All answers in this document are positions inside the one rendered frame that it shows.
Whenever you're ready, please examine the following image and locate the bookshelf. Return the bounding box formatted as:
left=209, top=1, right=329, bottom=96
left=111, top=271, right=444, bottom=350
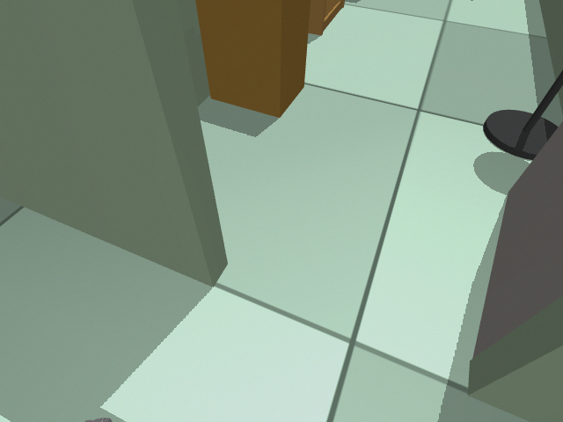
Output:
left=308, top=0, right=345, bottom=35

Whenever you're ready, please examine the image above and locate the coat stand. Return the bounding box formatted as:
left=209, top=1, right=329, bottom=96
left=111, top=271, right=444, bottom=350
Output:
left=483, top=70, right=563, bottom=160

